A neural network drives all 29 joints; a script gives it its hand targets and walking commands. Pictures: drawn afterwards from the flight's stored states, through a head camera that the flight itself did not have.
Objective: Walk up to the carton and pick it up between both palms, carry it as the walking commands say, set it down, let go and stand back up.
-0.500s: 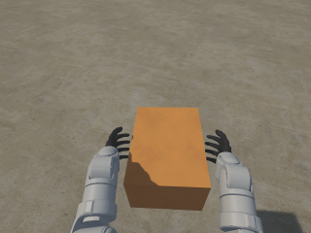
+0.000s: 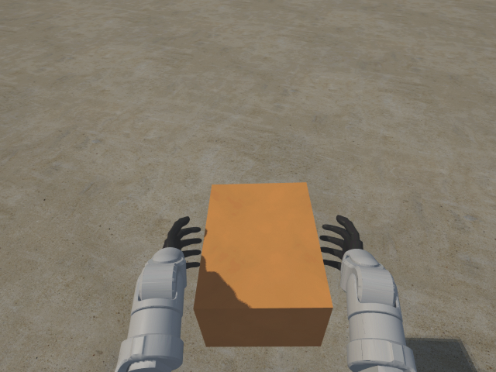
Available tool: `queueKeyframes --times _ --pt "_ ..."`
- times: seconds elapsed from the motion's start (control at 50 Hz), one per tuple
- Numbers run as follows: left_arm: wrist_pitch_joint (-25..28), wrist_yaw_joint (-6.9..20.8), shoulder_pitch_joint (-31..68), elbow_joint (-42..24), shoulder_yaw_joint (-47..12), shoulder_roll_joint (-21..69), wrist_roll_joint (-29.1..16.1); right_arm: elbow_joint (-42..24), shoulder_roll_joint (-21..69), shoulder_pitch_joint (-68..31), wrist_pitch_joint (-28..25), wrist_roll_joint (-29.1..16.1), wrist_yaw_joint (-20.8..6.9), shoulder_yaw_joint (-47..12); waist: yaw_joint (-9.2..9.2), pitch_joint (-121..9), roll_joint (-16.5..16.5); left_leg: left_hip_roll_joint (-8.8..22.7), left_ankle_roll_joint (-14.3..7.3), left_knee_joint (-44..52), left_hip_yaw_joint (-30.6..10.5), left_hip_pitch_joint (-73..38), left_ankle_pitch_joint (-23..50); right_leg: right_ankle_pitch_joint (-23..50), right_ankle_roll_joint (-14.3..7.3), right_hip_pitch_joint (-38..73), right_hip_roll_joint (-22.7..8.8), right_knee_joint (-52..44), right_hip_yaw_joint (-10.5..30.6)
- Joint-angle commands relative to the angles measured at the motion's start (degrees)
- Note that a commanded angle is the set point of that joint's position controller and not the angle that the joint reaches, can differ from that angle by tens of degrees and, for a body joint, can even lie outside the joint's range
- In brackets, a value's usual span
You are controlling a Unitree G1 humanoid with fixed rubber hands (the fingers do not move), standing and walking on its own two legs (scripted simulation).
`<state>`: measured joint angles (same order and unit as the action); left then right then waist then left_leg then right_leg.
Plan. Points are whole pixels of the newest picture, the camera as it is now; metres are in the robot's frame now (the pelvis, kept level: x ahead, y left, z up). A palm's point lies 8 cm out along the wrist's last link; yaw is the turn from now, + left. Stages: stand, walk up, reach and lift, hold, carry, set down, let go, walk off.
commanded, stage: set down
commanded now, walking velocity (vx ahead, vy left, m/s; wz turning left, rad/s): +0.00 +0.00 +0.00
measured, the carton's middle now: (260, 257) +0.35 -0.02 -0.05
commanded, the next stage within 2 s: none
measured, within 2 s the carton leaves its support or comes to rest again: neither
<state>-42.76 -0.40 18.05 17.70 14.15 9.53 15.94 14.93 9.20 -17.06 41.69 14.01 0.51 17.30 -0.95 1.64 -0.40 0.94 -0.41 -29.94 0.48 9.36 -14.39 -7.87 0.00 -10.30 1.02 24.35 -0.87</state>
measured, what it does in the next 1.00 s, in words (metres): lowers itself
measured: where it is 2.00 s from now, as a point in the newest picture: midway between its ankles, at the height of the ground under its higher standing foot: outside the picture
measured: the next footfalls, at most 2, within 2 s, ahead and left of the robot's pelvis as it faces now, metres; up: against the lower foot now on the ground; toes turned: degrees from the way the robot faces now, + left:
none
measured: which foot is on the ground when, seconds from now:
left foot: down 0.00-1.00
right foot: down 0.00-1.00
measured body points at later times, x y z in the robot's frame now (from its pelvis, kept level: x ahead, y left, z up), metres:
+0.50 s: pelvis +0.02 +0.00 +0.00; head +0.08 +0.01 +0.45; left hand +0.35 +0.15 -0.04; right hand +0.33 -0.16 -0.04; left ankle +0.03 +0.11 -0.74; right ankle +0.07 -0.12 -0.74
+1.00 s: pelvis -0.03 -0.01 -0.06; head +0.17 -0.01 +0.34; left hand +0.32 +0.14 -0.16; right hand +0.31 -0.16 -0.16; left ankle +0.03 +0.11 -0.74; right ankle +0.07 -0.12 -0.74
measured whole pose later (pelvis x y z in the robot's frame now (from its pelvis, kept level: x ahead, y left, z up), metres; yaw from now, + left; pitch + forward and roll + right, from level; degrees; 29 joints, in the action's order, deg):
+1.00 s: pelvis -0.03 -0.01 -0.06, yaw +0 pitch +23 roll +0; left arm -0.8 -8.2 25.1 31.5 16.8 9.3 13.9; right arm 28.6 7.8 -22.4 2.4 16.2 8.5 16.2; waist -0.3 3.5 -0.2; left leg -0.3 -0.6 -49.4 0.0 56.8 -16.1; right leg -10.8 0.0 -58.8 1.0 46.1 1.2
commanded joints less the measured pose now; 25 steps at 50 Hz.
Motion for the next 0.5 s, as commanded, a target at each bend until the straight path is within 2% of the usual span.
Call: queueKeyframes --times 0.0,0.02,0.04,0.06,0.08,0.1,0.12,0.14,0.16,0.18,0.2,0.22,0.24,0.26,0.28,0.3,0.32,0.34,0.36,0.38,0.4,0.42,0.44,0.46,0.48 --pt "7.8 14.0 31.6 6.2 -19.2 53.0 -6.3 9.2 52.2 -32.4 -3.4 -6.7 -16.7 -27.2 2.22 -7.1 3.7 -5.2 -2.1 8.4 -6.6 6.9 -7.0 -12.2 -0.9 7.6 3.3 -2.4 6.5" --pt "8.8 14.1 31.6 7.4 -19.2 53.6 -6.0 6.8 53.2 -35.4 -5.0 -7.3 -16.7 -27.6 2.64 -11.5 1.8 -5.4 -2.3 8.1 -6.5 5.2 -5.6 -10.3 -1.3 8.1 3.0 -1.8 6.8" --pt "9.7 14.1 32.0 7.9 -18.2 53.3 -5.6 9.3 53.6 -35.4 -5.4 -7.3 -16.5 -27.4 4.04 -11.6 2.5 -5.5 -2.5 7.4 -6.1 6.7 -5.3 -10.4 -1.1 9.3 2.5 -2.2 7.6" --pt "10.0 14.2 30.3 11.2 -16.7 54.0 -4.8 8.0 51.3 -36.3 -6.4 -6.2 -16.3 -26.3 2.40 -10.1 1.5 -5.6 -2.4 7.7 -6.2 7.5 -5.2 -8.9 -1.4 8.5 2.7 -1.4 7.2" --pt "10.7 14.4 28.8 12.5 -16.1 53.5 -4.0 9.2 51.3 -35.3 -6.9 -5.8 -16.0 -26.8 3.75 -10.3 1.0 -6.1 -2.2 7.2 -5.6 9.1 -5.6 -9.1 -1.4 10.2 2.7 -1.6 7.4" --pt "11.1 14.5 31.5 13.7 -15.3 51.9 -3.6 11.5 49.5 -35.4 -7.3 -4.5 -15.8 -23.3 1.46 -8.8 1.2 -5.7 -2.0 7.3 -5.8 10.2 -7.5 -11.0 -1.5 9.1 2.9 -1.2 7.0" --pt "11.9 14.6 30.3 14.5 -14.2 51.7 -2.9 12.1 47.6 -34.5 -8.3 -2.5 -15.5 -21.5 0.20 -7.8 2.0 -5.7 -1.8 8.0 -5.9 9.3 -5.7 -8.6 -1.3 7.1 3.0 -1.8 6.2" --pt "12.6 13.9 30.6 14.4 -15.3 52.2 -2.9 12.3 48.3 -33.4 -9.3 -2.0 -15.1 -20.8 -0.09 -6.8 -0.8 -5.6 -1.6 7.2 -5.8 8.9 -6.1 -8.1 -1.6 5.6 3.2 -0.6 6.1" --pt "13.6 14.1 30.1 14.0 -16.1 53.0 -3.1 13.6 47.7 -32.9 -10.1 -1.2 -15.2 -20.1 -0.71 -8.8 0.3 -5.2 -1.5 6.7 -6.6 9.7 -5.5 -7.3 -1.8 5.5 3.1 0.2 5.7" --pt "14.4 13.9 30.8 13.4 -15.6 52.7 -2.7 13.6 47.0 -33.9 -11.1 -2.0 -15.2 -20.1 -0.06 -9.2 -2.4 -5.4 -1.3 6.3 -6.2 11.1 -6.0 -7.2 -2.1 5.1 2.9 0.6 6.1" --pt "15.5 13.8 33.5 12.8 -16.8 53.1 -3.6 15.6 48.7 -33.2 -12.0 -2.0 -14.7 -19.9 -0.31 -9.5 -4.0 -5.5 -1.1 4.6 -5.9 11.7 -7.6 -9.9 -2.5 4.7 2.9 1.1 7.3" --pt "16.6 13.5 34.5 12.0 -17.2 52.4 -3.4 15.4 48.5 -33.4 -12.9 -0.9 -14.4 -18.6 -1.25 -8.5 -2.1 -5.3 -1.2 4.5 -6.4 12.7 -5.4 -6.2 -2.2 2.9 3.2 2.2 6.1" --pt "17.4 13.2 30.5 14.3 -16.4 52.9 -2.7 14.5 48.5 -32.8 -14.0 -0.7 -14.3 -19.7 -0.52 -9.8 0.1 -5.3 -1.3 4.7 -6.8 13.6 -2.7 -3.4 -1.7 3.2 3.7 2.6 5.6" --pt "18.2 13.1 28.4 15.5 -15.2 52.8 -1.9 12.1 48.4 -34.2 -15.2 -1.4 -14.2 -22.2 0.50 -12.1 0.8 -5.7 -1.6 4.2 -6.8 13.8 0.1 -0.8 -1.5 3.4 3.8 3.0 5.6" --pt "19.2 12.6 26.1 16.7 -13.7 52.2 -1.6 9.8 48.6 -34.8 -16.4 -2.6 -14.4 -24.1 2.43 -13.6 1.4 -5.5 -2.0 3.4 -6.5 12.7 1.8 0.5 -1.6 2.8 3.6 3.7 5.9" --pt "20.1 12.7 28.0 14.4 -15.7 51.7 -2.6 11.5 48.1 -32.2 -17.3 -2.6 -14.0 -22.7 0.39 -14.3 -1.5 -5.5 -1.7 2.7 -6.7 13.0 3.5 2.8 -2.0 2.3 3.3 4.0 6.4" --pt "20.9 12.5 25.9 15.0 -15.4 52.5 -2.5 10.7 47.0 -32.3 -18.0 -2.3 -13.7 -24.1 1.24 -16.5 -0.1 -5.5 -1.6 2.6 -7.2 13.3 5.8 5.2 -1.9 4.4 3.6 4.6 6.5" --pt "21.8 12.1 25.2 14.8 -16.2 52.4 -3.2 12.8 48.1 -28.1 -18.9 -1.8 -13.5 -23.0 -0.40 -17.5 0.2 -5.7 -1.7 2.3 -7.8 12.9 7.7 7.8 -1.8 3.1 3.7 5.4 6.4" --pt "22.6 11.6 23.2 15.4 -15.4 51.0 -1.5 14.0 47.2 -27.7 -19.8 -0.9 -13.6 -22.8 0.83 -18.8 -0.6 -5.9 -1.1 2.9 -7.8 13.4 9.1 8.9 -1.7 3.1 4.1 5.4 6.0" --pt "23.6 11.3 22.0 15.7 -16.5 52.1 -1.3 11.6 47.3 -27.3 -21.2 -1.2 -13.5 -24.6 0.57 -20.4 -0.7 -6.4 -1.0 1.9 -7.9 13.1 11.7 11.4 -1.6 2.5 4.2 5.8 6.1" --pt "24.5 11.0 20.6 15.9 -16.0 50.5 -1.6 12.8 46.2 -26.1 -22.1 -0.9 -13.3 -23.5 0.14 -20.5 0.4 -6.1 -0.8 1.3 -8.2 14.2 14.1 13.6 -1.4 1.5 4.3 6.6 6.0" --pt "25.4 11.0 19.8 16.8 -15.8 49.9 -1.0 12.9 45.5 -26.3 -23.3 -1.3 -13.3 -24.1 0.87 -21.9 0.2 -6.3 -0.6 0.3 -7.8 16.0 16.5 16.4 -1.1 1.3 4.1 6.8 6.4" --pt "26.8 11.1 20.0 15.7 -17.1 50.3 -2.2 12.2 45.5 -24.8 -24.6 -1.2 -12.7 -25.8 0.33 -26.6 1.2 -6.7 -0.6 -0.7 -8.4 14.2 19.1 18.9 -1.2 1.8 4.3 7.7 6.7" --pt "27.2 10.8 18.5 16.8 -16.5 48.6 -1.1 14.2 44.5 -23.8 -25.1 -0.4 -12.5 -23.7 0.18 -24.7 -1.3 -6.5 -0.2 -0.4 -8.1 17.0 19.3 20.1 -1.1 0.5 3.9 7.5 7.0" --pt "28.5 10.6 18.4 15.3 -17.3 49.3 -1.3 14.4 44.7 -22.3 -26.2 0.4 -12.7 -24.3 -0.26 -28.6 0.4 -6.8 0.2 -1.4 -8.7 16.5 22.0 21.4 -1.0 -0.6 4.6 8.8 6.1"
